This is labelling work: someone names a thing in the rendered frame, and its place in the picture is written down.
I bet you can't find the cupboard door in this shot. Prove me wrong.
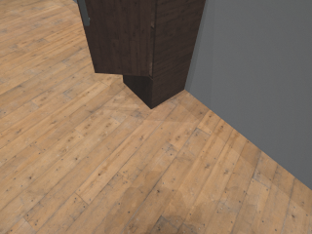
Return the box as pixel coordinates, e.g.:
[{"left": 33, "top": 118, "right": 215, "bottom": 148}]
[{"left": 77, "top": 0, "right": 152, "bottom": 77}]

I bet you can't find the handle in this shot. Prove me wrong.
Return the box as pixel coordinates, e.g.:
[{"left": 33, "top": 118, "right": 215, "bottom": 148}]
[{"left": 78, "top": 0, "right": 91, "bottom": 26}]

